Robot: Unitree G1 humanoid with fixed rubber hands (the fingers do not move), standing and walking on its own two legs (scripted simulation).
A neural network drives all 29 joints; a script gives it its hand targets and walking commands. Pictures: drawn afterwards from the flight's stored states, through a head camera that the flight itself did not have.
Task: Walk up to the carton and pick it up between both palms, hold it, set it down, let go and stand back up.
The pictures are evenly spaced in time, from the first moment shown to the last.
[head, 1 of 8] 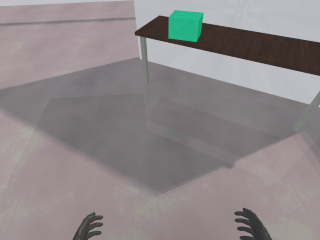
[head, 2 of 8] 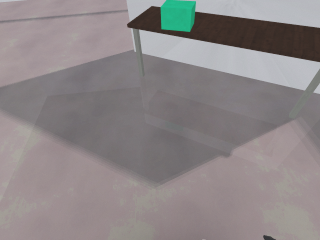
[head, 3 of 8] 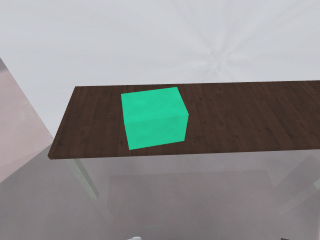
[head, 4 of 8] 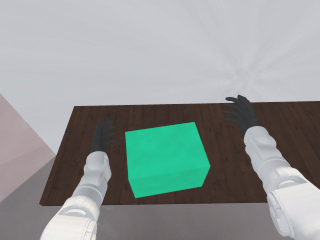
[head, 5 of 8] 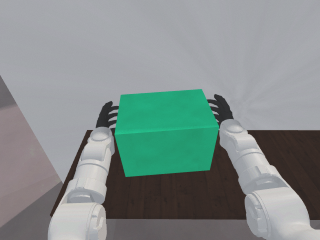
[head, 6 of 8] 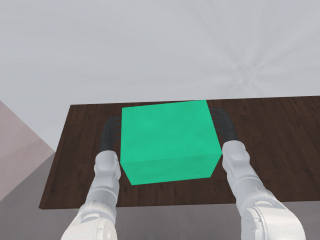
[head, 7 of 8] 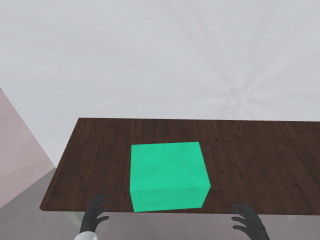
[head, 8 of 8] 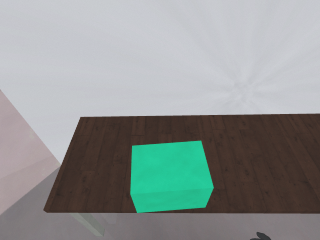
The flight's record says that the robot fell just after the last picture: no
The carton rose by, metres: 0.31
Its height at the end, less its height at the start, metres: +0.00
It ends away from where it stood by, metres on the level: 0.03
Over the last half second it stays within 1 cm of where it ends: yes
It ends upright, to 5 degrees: yes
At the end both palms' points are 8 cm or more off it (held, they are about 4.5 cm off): yes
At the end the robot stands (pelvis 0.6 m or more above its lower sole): yes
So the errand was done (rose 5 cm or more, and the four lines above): yes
